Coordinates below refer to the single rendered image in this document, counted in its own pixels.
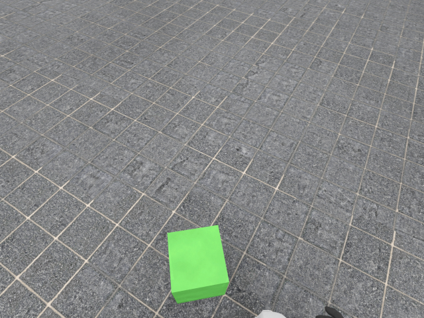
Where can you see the carton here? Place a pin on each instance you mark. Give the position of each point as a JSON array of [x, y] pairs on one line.
[[197, 264]]

